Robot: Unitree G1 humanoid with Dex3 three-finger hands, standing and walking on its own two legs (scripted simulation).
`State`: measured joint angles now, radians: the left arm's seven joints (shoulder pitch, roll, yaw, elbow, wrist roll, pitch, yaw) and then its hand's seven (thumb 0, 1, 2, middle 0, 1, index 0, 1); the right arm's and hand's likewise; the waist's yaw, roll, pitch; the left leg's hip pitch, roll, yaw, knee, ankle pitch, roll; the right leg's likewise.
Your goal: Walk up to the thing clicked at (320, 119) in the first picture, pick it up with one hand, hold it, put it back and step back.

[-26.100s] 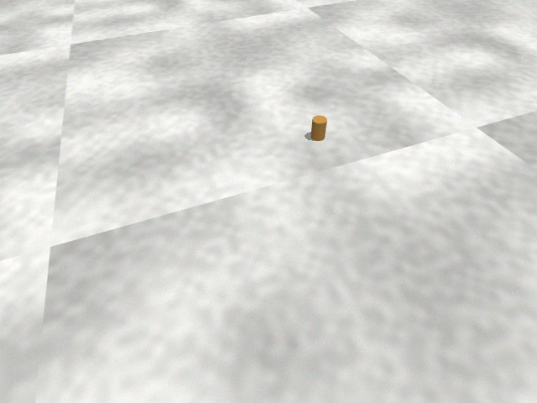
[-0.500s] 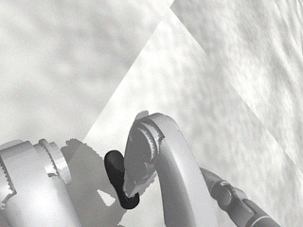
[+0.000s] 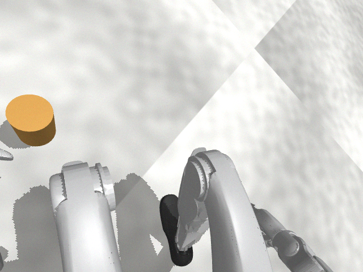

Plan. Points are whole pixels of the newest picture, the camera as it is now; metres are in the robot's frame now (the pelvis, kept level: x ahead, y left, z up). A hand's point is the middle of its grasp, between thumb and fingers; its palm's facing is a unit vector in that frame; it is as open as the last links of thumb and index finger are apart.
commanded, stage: home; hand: left
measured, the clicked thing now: (34, 122) +0.45 +0.28 -0.24
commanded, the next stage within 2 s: none
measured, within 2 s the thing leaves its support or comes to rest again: neither
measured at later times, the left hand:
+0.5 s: hand out of the picture +0.30 +0.37 +0.03, palm faces +0.28 -0.82 -0.50, open 17.2 cm
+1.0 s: hand out of the picture +0.25 +0.27 +0.25, palm faces +0.33 -0.87 -0.38, open 17.4 cm
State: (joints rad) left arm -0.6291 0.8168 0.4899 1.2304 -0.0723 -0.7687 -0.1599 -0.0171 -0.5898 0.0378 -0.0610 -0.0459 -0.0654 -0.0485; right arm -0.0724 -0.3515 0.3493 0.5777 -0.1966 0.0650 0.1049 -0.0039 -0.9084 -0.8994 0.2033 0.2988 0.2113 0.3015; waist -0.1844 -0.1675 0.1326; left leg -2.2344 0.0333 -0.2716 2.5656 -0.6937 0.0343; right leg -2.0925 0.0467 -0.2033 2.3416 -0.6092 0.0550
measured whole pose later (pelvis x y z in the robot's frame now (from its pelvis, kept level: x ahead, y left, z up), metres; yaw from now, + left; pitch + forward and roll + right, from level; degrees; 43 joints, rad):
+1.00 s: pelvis +0.08 -0.01 +0.35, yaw +13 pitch +20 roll -3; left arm 0.18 0.30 0.10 0.28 -0.01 0.19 0.17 -0.01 -0.52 0.07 -0.06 -0.05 -0.06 -0.06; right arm 0.21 -0.24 0.02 0.51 0.05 0.02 -0.14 0.00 -0.90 -0.90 0.20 0.30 0.21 0.30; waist -0.05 0.00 -0.16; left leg -1.09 0.04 -0.04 1.32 -0.57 -0.01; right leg -1.06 -0.01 -0.05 1.27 -0.56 0.00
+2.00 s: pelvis +0.11 -0.01 +0.42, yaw +14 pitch +8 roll -2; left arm 0.46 0.21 -0.02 0.01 -0.01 0.26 0.14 -0.01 -0.54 0.06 -0.05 -0.05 -0.06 -0.06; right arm 0.29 -0.21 0.03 0.51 0.01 -0.11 -0.17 0.01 -0.90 -0.90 0.20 0.30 0.21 0.30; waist -0.03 0.03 -0.11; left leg -0.62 0.03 -0.03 0.96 -0.47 -0.01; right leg -0.59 -0.01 -0.05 0.91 -0.46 0.00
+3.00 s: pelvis +0.10 +0.00 +0.42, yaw +14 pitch +7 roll -2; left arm 0.46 0.20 -0.02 0.03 -0.01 0.23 0.14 -0.01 -0.53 0.06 -0.05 -0.05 -0.06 -0.06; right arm 0.28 -0.21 0.03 0.52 0.01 -0.13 -0.17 0.01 -0.90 -0.90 0.20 0.30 0.21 0.30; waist -0.02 0.03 -0.09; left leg -0.61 0.03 -0.02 0.95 -0.46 -0.01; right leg -0.58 -0.01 -0.04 0.90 -0.45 0.01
